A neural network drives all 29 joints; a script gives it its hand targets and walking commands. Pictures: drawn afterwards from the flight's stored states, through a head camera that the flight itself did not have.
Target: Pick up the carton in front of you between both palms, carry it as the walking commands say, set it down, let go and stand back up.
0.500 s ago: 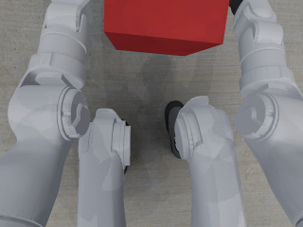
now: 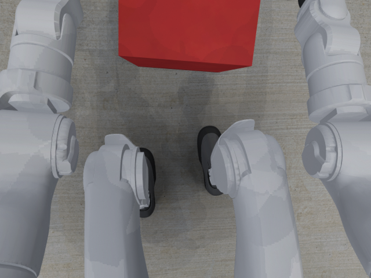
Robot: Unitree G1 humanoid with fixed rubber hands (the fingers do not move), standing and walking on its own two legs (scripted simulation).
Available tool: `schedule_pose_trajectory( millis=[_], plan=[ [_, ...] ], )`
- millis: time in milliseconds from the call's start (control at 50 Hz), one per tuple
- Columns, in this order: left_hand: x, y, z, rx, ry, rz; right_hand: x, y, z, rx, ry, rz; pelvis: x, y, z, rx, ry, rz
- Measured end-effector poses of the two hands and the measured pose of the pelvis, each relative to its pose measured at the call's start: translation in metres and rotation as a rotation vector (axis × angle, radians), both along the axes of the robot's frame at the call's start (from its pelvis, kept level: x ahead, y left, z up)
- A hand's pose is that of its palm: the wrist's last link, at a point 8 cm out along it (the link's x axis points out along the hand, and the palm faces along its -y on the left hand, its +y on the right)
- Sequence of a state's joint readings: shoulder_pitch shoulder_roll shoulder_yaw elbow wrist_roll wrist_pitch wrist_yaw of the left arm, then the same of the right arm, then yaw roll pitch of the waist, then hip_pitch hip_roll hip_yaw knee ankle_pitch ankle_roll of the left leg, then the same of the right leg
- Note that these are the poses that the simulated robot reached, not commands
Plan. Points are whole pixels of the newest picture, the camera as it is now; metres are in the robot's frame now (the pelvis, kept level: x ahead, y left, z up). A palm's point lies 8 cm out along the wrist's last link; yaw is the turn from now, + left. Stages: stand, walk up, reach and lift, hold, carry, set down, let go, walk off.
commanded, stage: set down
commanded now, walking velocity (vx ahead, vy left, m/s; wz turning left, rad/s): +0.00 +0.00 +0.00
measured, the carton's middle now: (184, 14) +0.53 -0.06 -0.26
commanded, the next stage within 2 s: let go in 0.84 s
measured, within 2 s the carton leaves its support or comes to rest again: neither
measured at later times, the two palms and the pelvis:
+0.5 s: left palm out of the picture +0.58 +0.14 +0.03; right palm out of the picture +0.51 -0.25 +0.03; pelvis +0.02 +0.00 +0.13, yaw +0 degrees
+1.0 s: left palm out of the picture +0.56 +0.15 +0.17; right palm out of the picture +0.50 -0.25 +0.17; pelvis +0.05 -0.01 +0.27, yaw +1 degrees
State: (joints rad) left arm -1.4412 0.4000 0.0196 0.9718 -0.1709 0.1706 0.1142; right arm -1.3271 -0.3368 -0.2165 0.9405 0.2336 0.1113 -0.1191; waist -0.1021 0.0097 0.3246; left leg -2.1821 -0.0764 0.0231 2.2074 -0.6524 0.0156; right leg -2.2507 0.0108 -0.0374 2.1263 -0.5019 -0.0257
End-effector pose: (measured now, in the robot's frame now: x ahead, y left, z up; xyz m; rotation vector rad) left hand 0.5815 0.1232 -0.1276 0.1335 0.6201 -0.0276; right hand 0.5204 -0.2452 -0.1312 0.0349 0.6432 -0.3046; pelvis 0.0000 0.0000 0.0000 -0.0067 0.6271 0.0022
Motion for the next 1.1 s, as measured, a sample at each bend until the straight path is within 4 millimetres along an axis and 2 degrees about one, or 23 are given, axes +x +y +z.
schedule_pose_trajectory(
  millis=[160,420,700,880,980,1100],
  plan=[
    [0.001,0.0,0.066,0.002,0.037,0.018,-0.006,-0.001,0.064,0.002,0.009,-0.008,0.004,0.0,0.046,0.011,0.091,-0.006],
    [0.002,0.012,0.131,-0.001,0.016,0.014,-0.005,-0.006,0.135,-0.016,-0.005,0.001,0.012,0.001,0.108,0.009,0.175,-0.002],
    [0.003,0.014,0.224,-0.006,0.024,0.0,-0.008,-0.013,0.227,0.0,-0.012,0.007,0.028,0.001,0.19,0.013,0.197,-0.01],
    [-0.001,0.017,0.273,-0.002,0.028,-0.006,-0.01,-0.012,0.276,-0.007,-0.008,0.019,0.037,-0.002,0.24,0.015,0.183,-0.007],
    [-0.013,0.021,0.292,0.029,0.038,0.012,-0.017,-0.01,0.294,-0.032,0.016,0.071,0.045,-0.005,0.265,0.018,0.166,-0.005],
    [-0.059,0.031,0.311,0.082,0.08,0.061,-0.048,-0.011,0.315,-0.071,0.088,0.177,0.061,-0.01,0.298,0.025,0.101,-0.002]
  ],
)
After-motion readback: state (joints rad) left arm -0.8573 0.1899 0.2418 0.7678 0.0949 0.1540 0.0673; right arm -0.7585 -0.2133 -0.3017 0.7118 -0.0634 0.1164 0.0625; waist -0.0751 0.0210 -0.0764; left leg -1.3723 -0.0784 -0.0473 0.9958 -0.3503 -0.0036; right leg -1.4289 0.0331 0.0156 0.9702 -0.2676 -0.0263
